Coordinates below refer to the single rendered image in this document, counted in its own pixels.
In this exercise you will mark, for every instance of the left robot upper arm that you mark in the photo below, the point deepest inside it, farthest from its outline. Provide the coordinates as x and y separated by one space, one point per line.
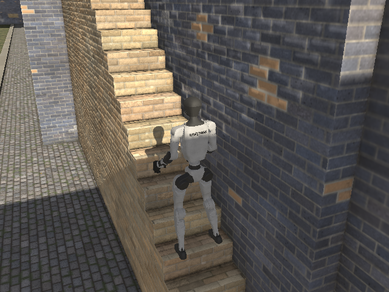
176 132

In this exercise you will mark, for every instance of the robot right shin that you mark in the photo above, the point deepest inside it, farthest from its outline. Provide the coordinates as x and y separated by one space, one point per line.
213 218

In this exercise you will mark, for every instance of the right robot upper arm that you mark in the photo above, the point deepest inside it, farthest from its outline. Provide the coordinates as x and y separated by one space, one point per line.
211 135

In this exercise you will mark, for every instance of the robot left shin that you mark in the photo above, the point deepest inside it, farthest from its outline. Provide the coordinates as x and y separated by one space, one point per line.
180 229

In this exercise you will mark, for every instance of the robot shin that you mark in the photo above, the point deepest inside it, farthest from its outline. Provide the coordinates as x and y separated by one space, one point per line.
180 229
213 218

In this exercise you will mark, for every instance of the left robot forearm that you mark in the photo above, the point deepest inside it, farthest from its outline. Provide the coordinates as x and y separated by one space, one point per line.
164 161

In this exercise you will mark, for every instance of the left robot hand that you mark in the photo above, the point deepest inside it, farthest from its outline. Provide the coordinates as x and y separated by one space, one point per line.
155 168

